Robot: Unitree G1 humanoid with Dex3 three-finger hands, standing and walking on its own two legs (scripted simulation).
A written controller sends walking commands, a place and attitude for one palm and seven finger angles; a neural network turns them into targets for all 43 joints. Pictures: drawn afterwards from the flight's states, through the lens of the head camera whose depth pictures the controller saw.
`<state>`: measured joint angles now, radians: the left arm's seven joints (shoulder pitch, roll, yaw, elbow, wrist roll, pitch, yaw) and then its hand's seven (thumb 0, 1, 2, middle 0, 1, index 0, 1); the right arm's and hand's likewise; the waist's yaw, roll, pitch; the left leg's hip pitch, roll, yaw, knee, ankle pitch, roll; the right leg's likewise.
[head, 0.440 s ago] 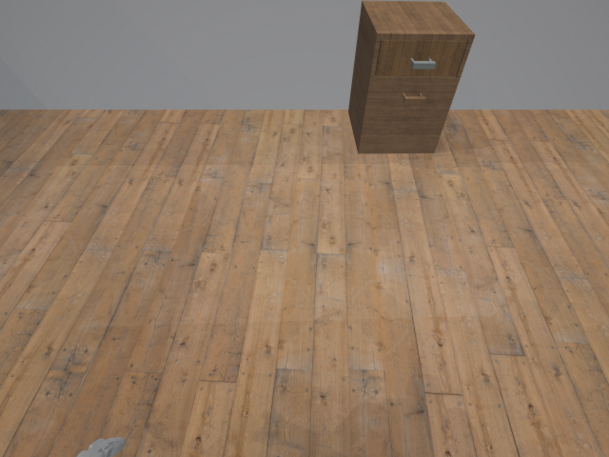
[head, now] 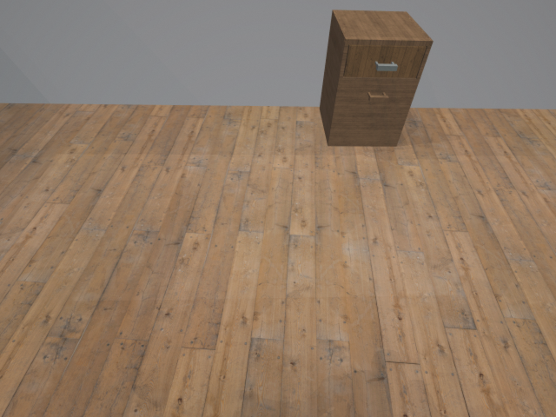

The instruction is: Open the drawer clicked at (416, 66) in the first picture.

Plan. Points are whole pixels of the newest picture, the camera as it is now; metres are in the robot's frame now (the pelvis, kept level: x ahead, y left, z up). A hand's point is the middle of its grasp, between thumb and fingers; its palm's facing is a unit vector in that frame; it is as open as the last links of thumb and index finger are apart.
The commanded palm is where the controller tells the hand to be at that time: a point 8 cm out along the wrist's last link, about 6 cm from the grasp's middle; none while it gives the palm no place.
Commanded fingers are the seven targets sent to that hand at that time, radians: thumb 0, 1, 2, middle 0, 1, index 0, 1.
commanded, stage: stand and wait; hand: left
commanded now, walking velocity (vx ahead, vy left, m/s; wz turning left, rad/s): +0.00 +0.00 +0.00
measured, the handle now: (385, 65) +1.77 -0.44 -0.25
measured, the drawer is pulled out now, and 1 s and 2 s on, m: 0.00 0.00 0.00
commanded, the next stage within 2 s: look at it before walking up in 0.58 s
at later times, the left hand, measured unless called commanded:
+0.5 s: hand out of the picture +0.04 +0.24 -0.15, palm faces -0.03 -0.94 -0.33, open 7.4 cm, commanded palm none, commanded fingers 0.00 0.90 0.90 -0.20 -0.30 -0.20 -0.30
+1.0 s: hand out of the picture +0.06 +0.23 -0.15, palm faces -0.03 -0.95 -0.32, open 7.4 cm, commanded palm none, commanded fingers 0.00 0.90 0.90 -0.20 -0.30 -0.20 -0.30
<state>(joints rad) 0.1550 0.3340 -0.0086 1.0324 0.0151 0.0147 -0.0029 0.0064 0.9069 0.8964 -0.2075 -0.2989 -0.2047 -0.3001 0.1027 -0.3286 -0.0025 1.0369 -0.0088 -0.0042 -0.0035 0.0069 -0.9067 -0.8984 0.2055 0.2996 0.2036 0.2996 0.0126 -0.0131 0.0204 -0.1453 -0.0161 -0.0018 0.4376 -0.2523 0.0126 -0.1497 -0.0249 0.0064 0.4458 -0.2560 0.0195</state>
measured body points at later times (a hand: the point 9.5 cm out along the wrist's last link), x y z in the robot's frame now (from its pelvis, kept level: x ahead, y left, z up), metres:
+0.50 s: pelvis -0.02 -0.01 +0.00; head -0.02 -0.01 +0.45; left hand +0.05 +0.28 -0.13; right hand +0.05 -0.30 -0.13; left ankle -0.01 +0.11 -0.74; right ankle -0.01 -0.13 -0.74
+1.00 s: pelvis -0.01 -0.01 +0.00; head -0.01 -0.01 +0.45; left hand +0.06 +0.28 -0.13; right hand +0.07 -0.31 -0.13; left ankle -0.01 +0.11 -0.74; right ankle -0.01 -0.13 -0.74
